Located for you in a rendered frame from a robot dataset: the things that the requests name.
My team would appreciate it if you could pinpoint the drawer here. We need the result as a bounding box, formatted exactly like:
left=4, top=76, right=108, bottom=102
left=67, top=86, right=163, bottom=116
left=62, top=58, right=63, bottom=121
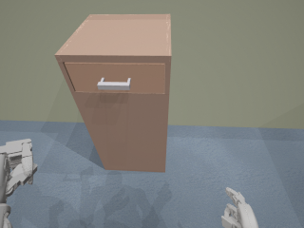
left=65, top=62, right=164, bottom=93

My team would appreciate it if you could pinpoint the left robot forearm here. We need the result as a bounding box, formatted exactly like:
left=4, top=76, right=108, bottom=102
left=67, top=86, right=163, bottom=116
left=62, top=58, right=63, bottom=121
left=0, top=203, right=13, bottom=228

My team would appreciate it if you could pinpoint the handle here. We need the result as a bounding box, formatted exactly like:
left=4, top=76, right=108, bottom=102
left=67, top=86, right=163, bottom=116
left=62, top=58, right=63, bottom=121
left=97, top=78, right=131, bottom=90

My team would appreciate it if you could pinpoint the left robot hand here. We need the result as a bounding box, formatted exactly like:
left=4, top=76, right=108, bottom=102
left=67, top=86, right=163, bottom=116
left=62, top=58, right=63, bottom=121
left=0, top=139, right=38, bottom=204

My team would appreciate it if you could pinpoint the cabinet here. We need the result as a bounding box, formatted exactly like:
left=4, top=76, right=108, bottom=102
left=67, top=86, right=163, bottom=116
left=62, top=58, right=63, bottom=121
left=54, top=14, right=172, bottom=173

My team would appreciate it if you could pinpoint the right robot hand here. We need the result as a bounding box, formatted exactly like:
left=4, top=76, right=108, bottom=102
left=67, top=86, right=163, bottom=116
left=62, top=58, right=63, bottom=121
left=221, top=187, right=259, bottom=228

